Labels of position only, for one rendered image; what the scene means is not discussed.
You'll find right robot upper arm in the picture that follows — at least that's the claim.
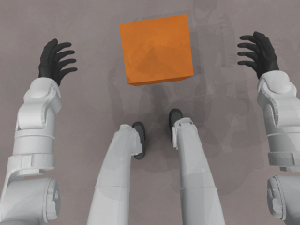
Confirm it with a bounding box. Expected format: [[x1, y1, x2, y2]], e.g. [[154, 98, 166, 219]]
[[267, 175, 300, 225]]

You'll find robot right hand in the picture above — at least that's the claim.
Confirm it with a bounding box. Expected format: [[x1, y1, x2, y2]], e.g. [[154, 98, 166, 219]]
[[237, 31, 279, 80]]

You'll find carton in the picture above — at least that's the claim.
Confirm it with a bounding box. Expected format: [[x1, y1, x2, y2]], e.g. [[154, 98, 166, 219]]
[[119, 14, 194, 86]]

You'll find robot left hand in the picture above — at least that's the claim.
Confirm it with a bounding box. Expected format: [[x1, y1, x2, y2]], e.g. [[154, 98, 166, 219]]
[[38, 38, 78, 86]]

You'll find right robot forearm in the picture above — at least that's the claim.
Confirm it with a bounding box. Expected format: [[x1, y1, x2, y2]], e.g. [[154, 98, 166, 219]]
[[257, 70, 300, 173]]

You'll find left robot forearm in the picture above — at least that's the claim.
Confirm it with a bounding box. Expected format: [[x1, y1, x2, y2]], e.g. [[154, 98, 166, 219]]
[[0, 77, 62, 222]]

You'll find right robot shin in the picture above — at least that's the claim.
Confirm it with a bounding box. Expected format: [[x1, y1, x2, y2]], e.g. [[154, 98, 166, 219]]
[[173, 117, 198, 133]]

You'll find left robot upper arm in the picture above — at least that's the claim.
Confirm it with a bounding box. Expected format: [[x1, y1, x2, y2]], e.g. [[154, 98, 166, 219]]
[[0, 177, 61, 225]]

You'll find robot right foot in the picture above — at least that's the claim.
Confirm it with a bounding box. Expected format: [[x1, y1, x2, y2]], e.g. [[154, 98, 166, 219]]
[[169, 108, 183, 144]]

